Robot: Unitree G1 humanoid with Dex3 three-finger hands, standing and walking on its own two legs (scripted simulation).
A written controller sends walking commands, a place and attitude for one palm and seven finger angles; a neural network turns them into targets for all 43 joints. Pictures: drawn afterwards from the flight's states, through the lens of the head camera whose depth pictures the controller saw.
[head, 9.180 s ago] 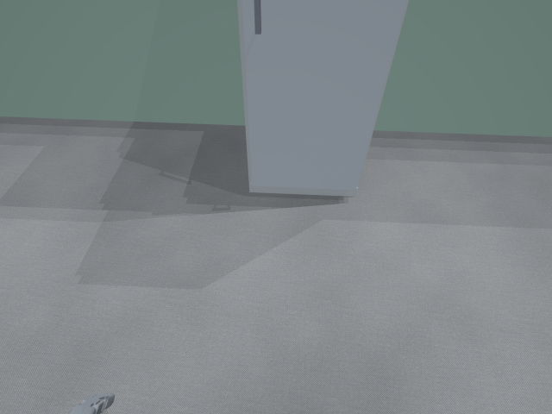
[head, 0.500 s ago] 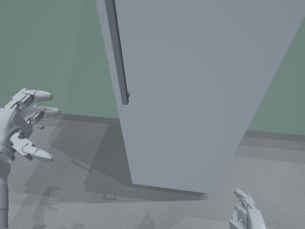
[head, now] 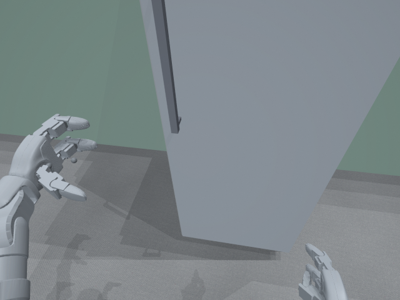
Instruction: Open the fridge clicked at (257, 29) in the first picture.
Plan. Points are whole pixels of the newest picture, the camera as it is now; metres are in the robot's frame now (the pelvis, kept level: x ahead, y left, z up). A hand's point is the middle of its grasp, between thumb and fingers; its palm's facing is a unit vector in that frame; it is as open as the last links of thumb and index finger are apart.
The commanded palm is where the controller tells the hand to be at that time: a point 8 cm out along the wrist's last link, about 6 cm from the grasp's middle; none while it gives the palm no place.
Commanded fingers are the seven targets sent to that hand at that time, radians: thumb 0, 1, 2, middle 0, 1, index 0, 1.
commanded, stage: move the hooked fingers beside the handle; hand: left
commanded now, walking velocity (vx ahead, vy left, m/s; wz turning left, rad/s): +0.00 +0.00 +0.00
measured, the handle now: (169, 62) +0.53 +0.13 +0.24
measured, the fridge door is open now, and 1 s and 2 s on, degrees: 0 0 0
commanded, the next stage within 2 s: none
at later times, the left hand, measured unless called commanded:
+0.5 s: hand (105, 134) +0.35 +0.22 +0.18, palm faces -0.05 -1.00 -0.04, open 14.0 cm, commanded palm +0.34 +0.28 +0.18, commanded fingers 0.00 -0.50 0.30 -0.30 -1.20 -0.30 -1.20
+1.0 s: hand (119, 119) +0.42 +0.22 +0.17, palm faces -0.03 -1.00 -0.02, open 14.0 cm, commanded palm +0.40 +0.27 +0.17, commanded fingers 0.00 -0.50 0.30 -0.30 -1.20 -0.30 -1.20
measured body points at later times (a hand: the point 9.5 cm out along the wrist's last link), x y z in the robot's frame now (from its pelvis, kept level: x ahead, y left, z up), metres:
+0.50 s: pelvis +0.00 +0.00 +0.00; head -0.01 -0.01 +0.45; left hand +0.35 +0.28 +0.18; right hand +0.16 -0.25 -0.08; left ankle +0.01 +0.12 -0.74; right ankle -0.01 -0.11 -0.74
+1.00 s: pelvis +0.00 +0.00 +0.00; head +0.02 -0.01 +0.45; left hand +0.41 +0.27 +0.17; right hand +0.12 -0.27 -0.10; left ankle +0.01 +0.12 -0.74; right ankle -0.01 -0.11 -0.74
